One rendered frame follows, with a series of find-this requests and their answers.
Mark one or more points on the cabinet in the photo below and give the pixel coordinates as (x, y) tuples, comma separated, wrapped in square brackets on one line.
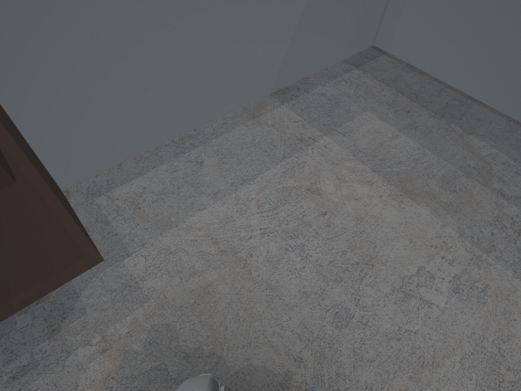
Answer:
[(43, 244)]

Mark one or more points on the drawer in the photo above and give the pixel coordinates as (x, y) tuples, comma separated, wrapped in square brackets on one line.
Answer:
[(7, 178)]

